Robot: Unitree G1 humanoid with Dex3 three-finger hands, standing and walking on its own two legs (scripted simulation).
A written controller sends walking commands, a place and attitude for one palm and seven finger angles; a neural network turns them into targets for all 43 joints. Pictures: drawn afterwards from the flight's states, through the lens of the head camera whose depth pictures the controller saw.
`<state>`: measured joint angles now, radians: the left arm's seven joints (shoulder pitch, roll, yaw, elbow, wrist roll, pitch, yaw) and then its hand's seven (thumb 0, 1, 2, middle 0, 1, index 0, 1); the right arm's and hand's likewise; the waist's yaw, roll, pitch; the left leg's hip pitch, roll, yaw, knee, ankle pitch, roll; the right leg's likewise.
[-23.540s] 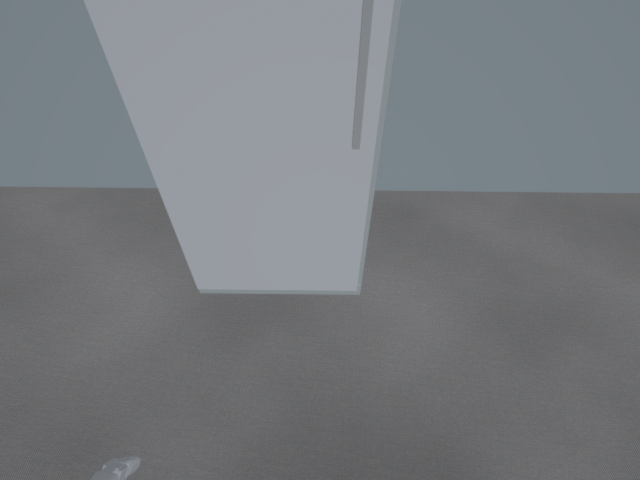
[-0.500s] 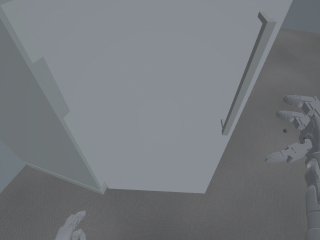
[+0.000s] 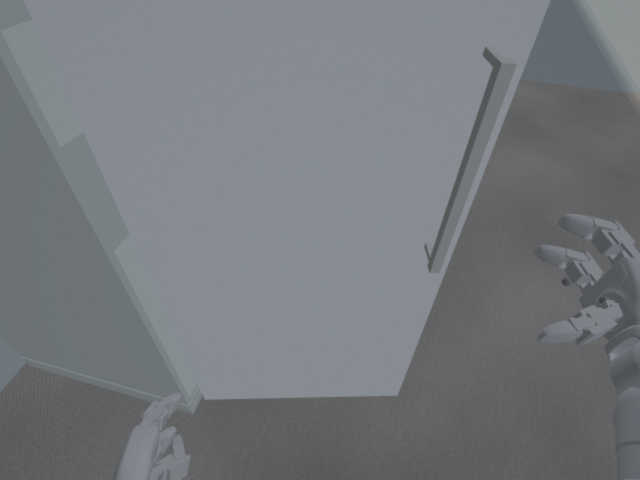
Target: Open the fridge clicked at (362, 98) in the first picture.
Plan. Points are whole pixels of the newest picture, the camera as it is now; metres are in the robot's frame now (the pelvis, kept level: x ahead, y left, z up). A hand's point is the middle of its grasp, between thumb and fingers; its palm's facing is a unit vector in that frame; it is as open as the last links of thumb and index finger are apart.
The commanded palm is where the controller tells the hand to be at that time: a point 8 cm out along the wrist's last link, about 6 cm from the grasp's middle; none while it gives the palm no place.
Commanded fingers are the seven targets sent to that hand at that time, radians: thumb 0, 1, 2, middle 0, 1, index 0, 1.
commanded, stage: draw the hand back to the body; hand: right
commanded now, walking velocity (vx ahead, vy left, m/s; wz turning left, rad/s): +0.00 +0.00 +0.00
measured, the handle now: (457, 180) +0.49 -0.19 +0.15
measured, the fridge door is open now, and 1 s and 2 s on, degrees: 74 74 74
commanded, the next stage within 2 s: step back with the hand held close in 1.46 s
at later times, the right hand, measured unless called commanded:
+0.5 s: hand (596, 319) +0.26 -0.27 +0.15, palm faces +0.33 +0.93 -0.19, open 14.2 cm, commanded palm +0.21 -0.31 +0.16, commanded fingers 0.00 0.12 -0.41 0.23 0.89 0.23 0.89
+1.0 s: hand (614, 328) +0.24 -0.28 +0.16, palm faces +0.42 +0.84 -0.35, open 9.6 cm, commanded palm +0.19 -0.31 +0.18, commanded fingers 0.00 -0.79 -0.85 0.20 0.36 0.20 0.36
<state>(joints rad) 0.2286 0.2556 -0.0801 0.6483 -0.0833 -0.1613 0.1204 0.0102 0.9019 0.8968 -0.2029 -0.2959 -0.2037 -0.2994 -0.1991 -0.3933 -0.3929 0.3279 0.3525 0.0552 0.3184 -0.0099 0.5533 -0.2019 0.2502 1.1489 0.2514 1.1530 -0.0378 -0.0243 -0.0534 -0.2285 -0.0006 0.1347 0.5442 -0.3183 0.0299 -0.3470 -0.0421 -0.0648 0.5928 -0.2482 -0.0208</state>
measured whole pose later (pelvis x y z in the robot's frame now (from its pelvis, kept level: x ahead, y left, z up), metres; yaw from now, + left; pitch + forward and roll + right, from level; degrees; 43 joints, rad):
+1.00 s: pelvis +0.03 -0.01 +0.01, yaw +2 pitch -4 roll +0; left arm 0.20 0.23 -0.04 0.64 0.00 -0.11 0.06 0.01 0.90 0.90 -0.20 -0.30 -0.20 -0.30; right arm 0.39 -0.34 -0.33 -0.29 0.09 -0.05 -0.09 0.01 -0.44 -0.68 0.22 0.57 0.22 0.57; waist -0.07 -0.04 -0.01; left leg -0.02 0.02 0.09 0.37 -0.28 0.00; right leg -0.12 -0.01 -0.11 0.40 -0.22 -0.03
